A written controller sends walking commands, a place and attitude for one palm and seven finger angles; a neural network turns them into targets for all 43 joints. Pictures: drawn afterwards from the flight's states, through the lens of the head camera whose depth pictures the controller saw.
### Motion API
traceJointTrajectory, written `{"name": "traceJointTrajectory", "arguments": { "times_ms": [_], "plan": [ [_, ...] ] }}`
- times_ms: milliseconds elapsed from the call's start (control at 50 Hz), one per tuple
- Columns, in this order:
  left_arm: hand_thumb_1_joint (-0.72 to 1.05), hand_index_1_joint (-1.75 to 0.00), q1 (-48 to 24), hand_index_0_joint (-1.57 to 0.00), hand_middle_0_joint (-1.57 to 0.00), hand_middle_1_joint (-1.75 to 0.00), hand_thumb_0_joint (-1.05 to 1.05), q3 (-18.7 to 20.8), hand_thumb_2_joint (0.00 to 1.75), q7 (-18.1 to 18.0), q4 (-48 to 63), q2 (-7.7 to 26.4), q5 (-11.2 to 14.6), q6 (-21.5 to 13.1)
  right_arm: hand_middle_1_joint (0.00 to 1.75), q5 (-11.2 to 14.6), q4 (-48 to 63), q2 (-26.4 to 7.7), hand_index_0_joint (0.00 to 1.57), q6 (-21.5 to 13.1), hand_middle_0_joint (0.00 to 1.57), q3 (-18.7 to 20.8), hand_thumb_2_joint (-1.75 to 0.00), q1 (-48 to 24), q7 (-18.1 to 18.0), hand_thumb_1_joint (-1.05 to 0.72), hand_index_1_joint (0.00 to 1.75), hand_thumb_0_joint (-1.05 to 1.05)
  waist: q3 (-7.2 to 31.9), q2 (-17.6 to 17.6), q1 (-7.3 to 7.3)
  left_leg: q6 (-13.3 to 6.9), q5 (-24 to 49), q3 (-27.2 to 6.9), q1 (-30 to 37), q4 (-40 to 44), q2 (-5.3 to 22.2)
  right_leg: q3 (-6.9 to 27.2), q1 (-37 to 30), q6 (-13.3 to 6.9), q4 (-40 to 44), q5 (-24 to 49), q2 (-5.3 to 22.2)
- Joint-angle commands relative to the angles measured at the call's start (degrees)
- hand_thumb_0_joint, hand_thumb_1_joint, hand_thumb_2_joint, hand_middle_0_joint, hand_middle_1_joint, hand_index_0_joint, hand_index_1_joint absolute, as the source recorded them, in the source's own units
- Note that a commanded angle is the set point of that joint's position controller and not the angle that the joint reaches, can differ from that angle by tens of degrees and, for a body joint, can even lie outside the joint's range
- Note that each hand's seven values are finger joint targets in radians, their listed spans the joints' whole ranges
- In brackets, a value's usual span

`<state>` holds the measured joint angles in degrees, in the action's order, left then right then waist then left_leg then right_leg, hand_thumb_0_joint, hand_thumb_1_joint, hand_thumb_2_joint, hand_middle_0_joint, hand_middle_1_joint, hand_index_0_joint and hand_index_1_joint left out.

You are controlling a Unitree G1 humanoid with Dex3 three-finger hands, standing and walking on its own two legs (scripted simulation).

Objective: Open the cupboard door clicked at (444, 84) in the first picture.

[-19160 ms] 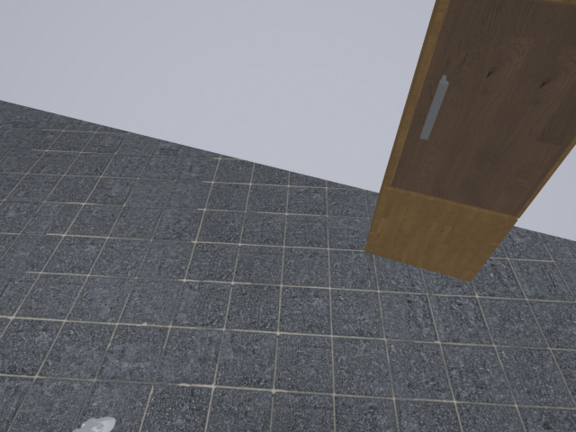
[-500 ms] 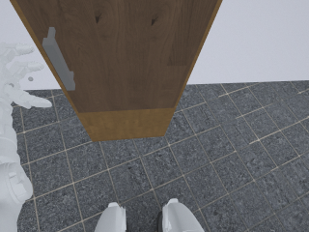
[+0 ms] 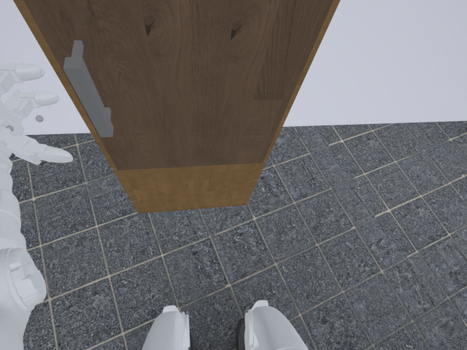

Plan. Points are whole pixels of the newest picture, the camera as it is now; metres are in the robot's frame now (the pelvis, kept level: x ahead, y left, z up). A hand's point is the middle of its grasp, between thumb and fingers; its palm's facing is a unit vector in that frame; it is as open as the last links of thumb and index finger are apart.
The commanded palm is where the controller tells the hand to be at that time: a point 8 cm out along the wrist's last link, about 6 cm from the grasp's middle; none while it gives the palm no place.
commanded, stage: move the hooked fingers beside the handle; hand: left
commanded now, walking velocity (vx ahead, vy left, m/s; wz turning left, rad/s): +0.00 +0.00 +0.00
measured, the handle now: (93, 93) +0.52 +0.22 +0.06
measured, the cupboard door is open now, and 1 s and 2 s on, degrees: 0 0 0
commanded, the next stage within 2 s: slide the fingers in behind the handle in 0.38 s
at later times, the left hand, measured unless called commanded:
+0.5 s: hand (48, 119) +0.47 +0.27 +0.06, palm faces +0.06 -1.00 -0.02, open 14.0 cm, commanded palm +0.44 +0.31 +0.06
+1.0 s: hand (76, 118) +0.47 +0.23 +0.06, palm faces +0.06 -1.00 -0.03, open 14.0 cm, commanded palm +0.44 +0.28 +0.06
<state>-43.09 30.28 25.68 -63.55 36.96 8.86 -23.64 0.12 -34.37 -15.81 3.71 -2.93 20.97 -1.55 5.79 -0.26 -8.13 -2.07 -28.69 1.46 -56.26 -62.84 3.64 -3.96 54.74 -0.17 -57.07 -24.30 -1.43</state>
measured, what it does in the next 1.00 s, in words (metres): stands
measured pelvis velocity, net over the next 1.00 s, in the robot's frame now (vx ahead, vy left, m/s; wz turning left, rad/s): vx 0.00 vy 0.00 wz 0.01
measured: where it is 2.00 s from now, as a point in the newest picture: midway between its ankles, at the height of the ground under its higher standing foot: outside the picture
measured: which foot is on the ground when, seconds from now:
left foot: down 0.00-1.00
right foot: down 0.00-1.00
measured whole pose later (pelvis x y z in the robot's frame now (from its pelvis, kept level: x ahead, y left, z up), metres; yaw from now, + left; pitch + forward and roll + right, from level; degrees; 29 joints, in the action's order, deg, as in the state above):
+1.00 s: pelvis +0.00 +0.00 +0.00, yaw +1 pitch +21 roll -3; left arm -42.0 24.3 18.6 -60.6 29.3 8.1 -24.3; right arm 0.1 -34.6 -15.0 3.9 -2.4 20.4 -0.8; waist 6.5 -0.8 -7.6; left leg -1.7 -28.5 1.6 -54.5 -61.8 3.1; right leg -3.7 53.4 -0.4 -57.1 -24.8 -1.0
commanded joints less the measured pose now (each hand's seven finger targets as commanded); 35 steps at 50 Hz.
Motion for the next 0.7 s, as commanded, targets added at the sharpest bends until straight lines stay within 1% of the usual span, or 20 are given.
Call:
{"name": "traceJointTrajectory", "arguments": {
  "times_ms": [0, 80, 120, 140, 160, 180, 220, 260, 300, 320, 360, 380, 400, 420, 460, 560, 580, 640, 660, 680],
  "plan": [
    [-0.50, -1.20, -20.9, -0.30, -0.30, -1.20, 0.00, -0.8, 0.30, 0.6, 9.5, 14.3, 1.7, -2.1, 0.30, 0.2, 3.0, -11.4, 0.20, -0.6, 0.20, 4.4, -0.90, 8.5, -1.0, -0.90, 0.30, 0.00, 24.2, -9.1, -0.27, 0.6, 23.5, -4.6, 20.7, 7.9, -1.4, 1.4, -8.6, -1.0, 5.3, 14.0, -1.6],
    [-0.50, -1.20, -22.5, -0.30, -0.30, -1.20, 0.00, -0.8, 0.30, -0.6, 12.2, 14.0, 1.6, -3.4, 0.30, 0.0, 2.9, -11.1, 0.20, -0.8, 0.20, 4.5, -0.90, 8.3, -1.0, -0.90, 0.30, 0.00, 26.3, -10.7, 0.28, 1.2, 26.1, -5.3, 23.7, 7.6, -1.3, 1.1, -7.3, -1.2, 4.8, 14.0, -1.5],
    [-0.50, -1.20, -23.6, -0.30, -0.30, -1.20, 0.00, -1.5, 0.30, -1.2, 12.0, 12.9, 1.7, -3.8, 0.30, -0.1, 2.7, -11.1, 0.20, -0.9, 0.20, 4.4, -0.90, 8.4, -1.0, -0.90, 0.30, 0.00, 25.7, -10.9, -0.24, 1.4, 27.0, -5.7, 24.3, 7.4, -1.2, 0.8, -6.1, -1.4, 4.4, 13.8, -1.5],
    [-0.50, -1.20, -23.8, -0.30, -0.30, -1.20, 0.00, -0.2, 0.30, -1.6, 11.9, 14.4, 1.5, -3.8, 0.30, -0.2, 2.5, -11.3, 0.20, -0.8, 0.20, 4.5, -0.90, 8.5, -1.0, -0.90, 0.30, 0.00, 26.8, -9.5, 0.06, 1.4, 27.2, -5.8, 23.9, 7.2, -1.1, 0.8, -7.0, -1.2, 4.1, 14.2, -1.5],
    [-0.50, -1.20, -22.5, -0.30, -0.30, -1.20, 0.00, 0.5, 0.30, -1.8, 10.7, 15.3, 1.1, -3.6, 0.30, -0.2, 2.7, -11.3, 0.20, -0.8, 0.20, 4.4, -0.90, 8.3, -1.0, -0.90, 0.30, 0.00, 26.5, -9.8, 0.54, 1.5, 26.6, -5.6, 22.8, 7.3, -1.3, 1.0, -7.8, -1.2, 4.2, 14.1, -1.4],
    [-0.50, -1.20, -22.0, -0.30, -0.30, -1.20, 0.00, 0.4, 0.30, -2.0, 10.1, 15.1, 1.0, -3.4, 0.30, -0.1, 2.9, -11.3, 0.20, -0.8, 0.20, 4.3, -0.90, 8.2, -0.9, -0.90, 0.30, 0.00, 26.0, -8.8, 0.35, 1.3, 25.3, -5.4, 21.9, 7.4, -1.3, 1.1, -8.1, -1.1, 4.4, 13.8, -1.5],
    [-0.50, -1.20, -23.6, -0.30, -0.30, -1.20, 0.00, -0.9, 0.30, -2.1, 11.0, 14.5, 0.5, -3.5, 0.30, -0.1, 3.2, -11.1, 0.20, -0.7, 0.20, 4.1, -0.90, 8.0, -0.9, -0.90, 0.30, 0.00, 25.2, -10.7, 0.14, 1.2, 25.1, -5.4, 21.9, 7.4, -1.5, 1.0, -7.4, -1.4, 4.0, 13.5, -1.4],
    [-0.50, -1.20, -23.7, -0.30, -0.30, -1.20, 0.00, 1.3, 0.30, -2.5, 12.6, 17.2, 0.4, -3.8, 0.30, -0.2, 3.1, -11.4, 0.20, -0.7, 0.20, 4.3, -0.90, 8.1, -1.0, -0.90, 0.30, 0.00, 28.2, -11.2, 0.75, 1.4, 27.2, -5.4, 23.4, 7.2, -1.3, 1.2, -8.7, -1.2, 3.9, 15.0, -1.4],
    [-0.50, -1.20, -22.0, -0.30, -0.30, -1.20, 0.00, 0.9, 0.30, -2.4, 13.6, 16.0, 0.7, -4.2, 0.30, -0.2, 3.5, -11.0, 0.20, -0.7, 0.20, 4.2, -0.90, 7.9, -0.8, -0.90, 0.30, 0.00, 29.2, -11.0, 1.27, 1.6, 28.6, -5.5, 24.3, 7.3, -1.2, 1.0, -9.3, -1.3, 3.9, 15.5, -1.5],
    [-0.50, -1.20, -22.1, -0.30, -0.30, -1.20, 0.00, 0.1, 0.30, -2.2, 13.7, 14.8, 1.0, -4.3, 0.30, -0.2, 3.4, -11.0, 0.20, -0.7, 0.20, 4.3, -0.90, 8.1, -0.8, -0.90, 0.30, 0.00, 29.1, -11.5, 0.84, 1.7, 30.3, -5.8, 25.4, 7.1, -1.1, 0.8, -8.2, -1.4, 3.7, 15.6, -1.7],
    [-0.50, -1.20, -22.7, -0.30, -0.30, -1.20, 0.00, -1.4, 0.30, -2.0, 12.2, 12.7, 1.3, -3.6, 0.30, 0.0, 3.0, -10.9, 0.20, -0.6, 0.20, 4.3, -0.90, 8.0, -0.7, -0.90, 0.30, 0.00, 27.0, -9.9, -0.15, 1.4, 27.1, -5.5, 23.9, 7.2, -1.1, 0.9, -7.5, -1.0, 4.4, 14.5, -1.6],
    [-0.50, -1.20, -21.9, -0.30, -0.30, -1.20, 0.00, 0.3, 0.30, -2.2, 9.8, 14.9, 1.1, -3.1, 0.30, 0.0, 2.9, -11.3, 0.20, -0.5, 0.20, 4.2, -0.90, 8.0, -0.8, -0.90, 0.30, 0.00, 25.1, -8.0, 0.26, 1.3, 24.2, -5.4, 20.9, 7.6, -1.3, 0.9, -8.5, -1.1, 4.6, 13.4, -1.6],
    [-0.50, -1.20, -22.2, -0.30, -0.30, -1.20, 0.00, -0.2, 0.30, -2.2, 8.6, 15.2, 0.7, -2.6, 0.30, 0.1, 2.9, -11.3, 0.20, -0.5, 0.20, 4.0, -0.90, 7.9, -1.0, -0.90, 0.30, 0.00, 23.6, -8.1, -0.21, 0.9, 22.6, -5.0, 19.2, 7.7, -1.4, 1.2, -8.7, -1.0, 4.8, 13.1, -1.5],
    [-0.50, -1.20, -24.1, -0.30, -0.30, -1.20, 0.00, -0.4, 0.30, -2.1, 10.3, 15.2, 0.8, -3.0, 0.30, 0.1, 3.0, -11.2, 0.20, -0.5, 0.20, 4.0, -0.90, 8.0, -1.1, -0.90, 0.30, 0.00, 24.0, -9.2, -0.17, 1.0, 23.0, -5.3, 20.2, 7.8, -1.5, 1.1, -8.5, -1.3, 4.5, 13.1, -1.6],
    [-0.50, -1.20, -23.2, -0.30, -0.30, -1.20, 0.00, -0.9, 0.30, -2.2, 12.0, 14.2, 0.7, -3.4, 0.30, -0.1, 3.2, -11.1, 0.20, -0.7, 0.20, 4.1, -0.90, 8.1, -0.9, -0.90, 0.30, 0.00, 27.2, -11.2, 0.36, 1.3, 25.0, -5.3, 22.8, 7.7, -1.4, 1.2, -8.3, -1.2, 4.5, 13.8, -1.5],
    [-0.50, -1.20, -23.6, -0.30, -0.30, -1.20, 0.00, -2.3, 0.30, -2.3, 10.8, 11.8, 1.4, -3.6, 0.30, -0.1, 2.3, -10.9, 0.20, -0.7, 0.20, 4.2, -0.90, 8.3, -0.9, -0.90, 0.30, 0.00, 25.7, -8.5, -0.53, 1.1, 24.6, -5.4, 21.5, 7.4, -1.3, 1.1, -8.2, -1.1, 4.5, 14.1, -1.5],
    [-0.50, -1.20, -22.7, -0.30, -0.30, -1.20, 0.00, -1.4, 0.30, -2.5, 11.1, 12.5, 1.4, -3.5, 0.30, -0.1, 2.6, -11.0, 0.20, -0.7, 0.20, 4.3, -0.90, 8.4, -0.8, -0.90, 0.30, 0.00, 26.4, -8.7, 0.21, 1.0, 24.3, -5.1, 21.1, 7.5, -1.5, 1.2, -9.2, -1.1, 4.6, 14.2, -1.5],
    [-0.50, -1.20, -21.7, -0.30, -0.30, -1.20, 0.00, -1.7, 0.30, -3.4, 13.7, 11.7, 0.9, -3.6, 0.30, -0.2, 2.7, -10.7, 0.20, -0.5, 0.20, 4.6, -0.90, 8.7, -0.6, -0.90, 0.30, 0.00, 29.2, -10.9, 0.76, 1.4, 27.9, -5.3, 24.5, 7.4, -1.4, 1.0, -8.5, -1.2, 4.3, 15.2, -1.5],
    [-0.50, -1.20, -22.1, -0.30, -0.30, -1.20, 0.00, -2.2, 0.30, -3.8, 13.0, 10.8, 1.1, -3.4, 0.30, -0.1, 2.5, -10.5, 0.20, -0.6, 0.20, 4.5, -0.90, 8.5, -0.5, -0.90, 0.30, 0.00, 27.5, -10.0, 0.22, 1.3, 27.2, -5.2, 23.6, 7.4, -1.3, 1.0, -8.5, -1.1, 4.6, 15.3, -1.5],
    [-0.50, -1.20, -21.9, -0.30, -0.30, -1.20, 0.00, -1.8, 0.30, -4.2, 13.6, 11.3, 1.1, -3.5, 0.30, -0.1, 2.5, -10.5, 0.20, -0.5, 0.20, 4.6, -0.90, 8.5, -0.5, -0.90, 0.30, 0.00, 27.0, -9.4, 0.41, 1.2, 26.6, -5.0, 22.9, 7.6, -1.4, 1.1, -9.2, -1.0, 4.7, 15.3, -1.5]
  ]
}}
